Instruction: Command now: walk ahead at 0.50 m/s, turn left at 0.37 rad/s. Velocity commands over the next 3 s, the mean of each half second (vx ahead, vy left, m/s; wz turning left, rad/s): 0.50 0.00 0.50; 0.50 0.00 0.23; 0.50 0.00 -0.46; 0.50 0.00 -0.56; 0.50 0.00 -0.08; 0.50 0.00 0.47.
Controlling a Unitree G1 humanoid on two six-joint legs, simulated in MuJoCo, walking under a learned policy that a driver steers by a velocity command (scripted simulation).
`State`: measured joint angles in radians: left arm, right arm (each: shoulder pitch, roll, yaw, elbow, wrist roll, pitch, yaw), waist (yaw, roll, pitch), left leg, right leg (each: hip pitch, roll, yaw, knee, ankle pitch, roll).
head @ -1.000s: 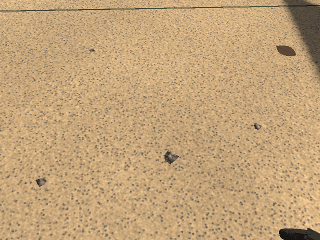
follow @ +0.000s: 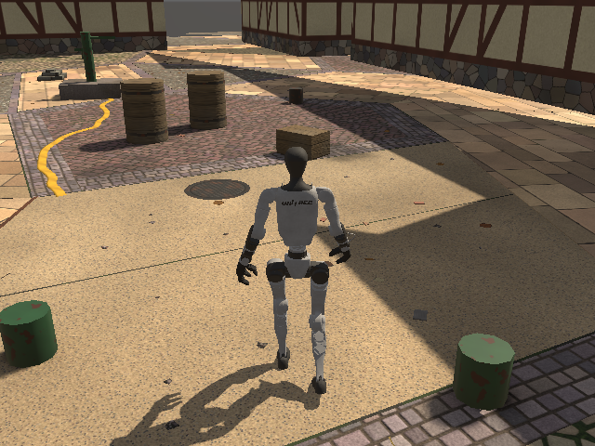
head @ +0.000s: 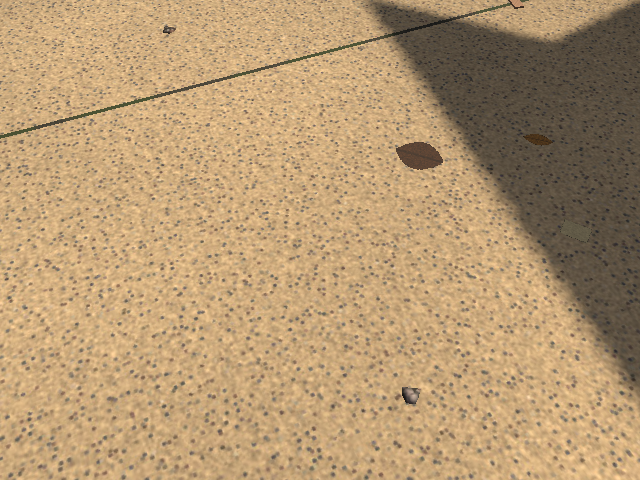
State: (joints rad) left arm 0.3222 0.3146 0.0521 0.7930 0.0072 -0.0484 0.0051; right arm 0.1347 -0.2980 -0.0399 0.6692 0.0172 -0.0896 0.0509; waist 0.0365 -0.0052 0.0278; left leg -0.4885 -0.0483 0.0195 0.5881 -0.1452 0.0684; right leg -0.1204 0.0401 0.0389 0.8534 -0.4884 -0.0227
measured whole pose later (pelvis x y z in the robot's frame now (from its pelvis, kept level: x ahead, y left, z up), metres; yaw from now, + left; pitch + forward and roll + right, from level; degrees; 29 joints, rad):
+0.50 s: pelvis +0.29 -0.01 +0.01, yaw +17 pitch +2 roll -1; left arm 0.06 0.28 0.04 0.66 0.01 -0.12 -0.02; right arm 0.39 -0.31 -0.06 0.74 0.03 -0.02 -0.02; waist -0.07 0.03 0.00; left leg -0.17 -0.10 -0.23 0.83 -0.52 0.05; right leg -0.43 0.06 0.03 0.51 -0.12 -0.02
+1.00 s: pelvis +0.51 +0.12 +0.00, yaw +22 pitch +2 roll -1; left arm 0.41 0.30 0.05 0.90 -0.03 -0.06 -0.01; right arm 0.04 -0.26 -0.03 0.59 -0.01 -0.07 0.02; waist 0.09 0.00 0.05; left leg -0.47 0.02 0.02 0.58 -0.14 0.02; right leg -0.16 -0.03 0.03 0.83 -0.51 0.01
